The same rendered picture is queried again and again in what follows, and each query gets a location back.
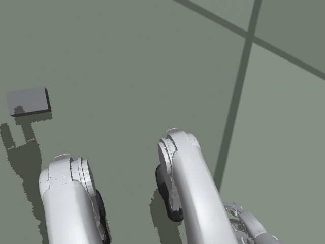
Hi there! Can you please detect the left robot foot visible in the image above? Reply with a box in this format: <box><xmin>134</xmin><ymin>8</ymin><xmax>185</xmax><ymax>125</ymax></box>
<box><xmin>95</xmin><ymin>189</ymin><xmax>110</xmax><ymax>244</ymax></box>

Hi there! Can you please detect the small box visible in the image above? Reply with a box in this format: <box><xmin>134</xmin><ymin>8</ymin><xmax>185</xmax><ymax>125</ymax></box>
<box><xmin>6</xmin><ymin>87</ymin><xmax>51</xmax><ymax>117</ymax></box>

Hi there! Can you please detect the right robot hand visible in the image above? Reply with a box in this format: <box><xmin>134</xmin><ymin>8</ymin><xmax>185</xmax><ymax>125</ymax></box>
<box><xmin>223</xmin><ymin>202</ymin><xmax>268</xmax><ymax>244</ymax></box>

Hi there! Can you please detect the right robot foot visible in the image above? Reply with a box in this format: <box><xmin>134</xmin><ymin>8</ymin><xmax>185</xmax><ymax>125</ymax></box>
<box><xmin>155</xmin><ymin>164</ymin><xmax>184</xmax><ymax>222</ymax></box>

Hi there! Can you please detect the right robot arm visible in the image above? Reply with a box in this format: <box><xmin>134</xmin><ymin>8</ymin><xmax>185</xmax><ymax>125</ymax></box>
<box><xmin>254</xmin><ymin>233</ymin><xmax>284</xmax><ymax>244</ymax></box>

